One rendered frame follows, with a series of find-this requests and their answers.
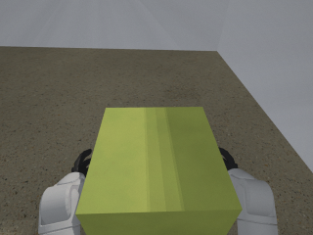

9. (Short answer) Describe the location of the carton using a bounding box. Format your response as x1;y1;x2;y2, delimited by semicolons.
75;107;243;235

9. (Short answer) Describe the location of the robot left forearm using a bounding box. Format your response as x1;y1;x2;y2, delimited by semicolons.
38;172;86;235

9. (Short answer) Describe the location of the robot right forearm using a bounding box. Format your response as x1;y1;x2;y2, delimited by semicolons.
228;168;279;235

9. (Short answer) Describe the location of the robot left hand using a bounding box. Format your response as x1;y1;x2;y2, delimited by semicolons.
71;149;92;177

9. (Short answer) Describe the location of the robot right hand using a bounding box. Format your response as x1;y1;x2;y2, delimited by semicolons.
218;147;238;171

